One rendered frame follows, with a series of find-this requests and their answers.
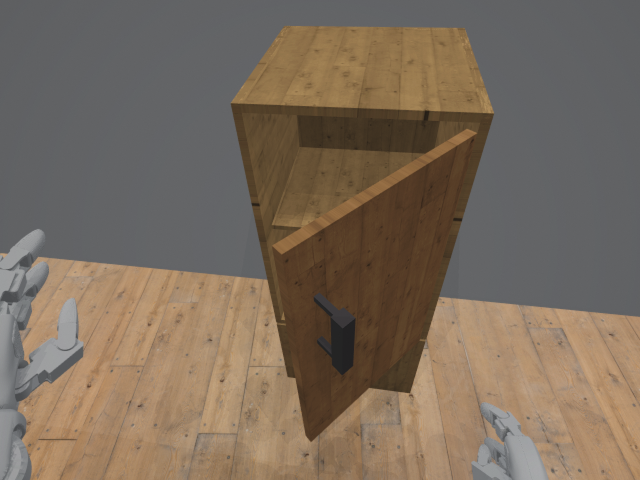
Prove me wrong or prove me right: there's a right robot hand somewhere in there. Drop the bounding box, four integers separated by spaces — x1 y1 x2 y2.
471 402 549 480

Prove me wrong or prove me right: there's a handle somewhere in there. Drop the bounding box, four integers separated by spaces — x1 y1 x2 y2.
314 293 356 375

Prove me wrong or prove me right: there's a cupboard door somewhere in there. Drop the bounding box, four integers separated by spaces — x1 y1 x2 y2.
272 129 477 442

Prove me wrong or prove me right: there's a robot left forearm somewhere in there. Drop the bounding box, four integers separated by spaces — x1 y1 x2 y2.
0 409 32 480

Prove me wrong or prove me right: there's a left robot hand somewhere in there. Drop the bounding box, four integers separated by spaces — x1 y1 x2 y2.
0 229 84 411

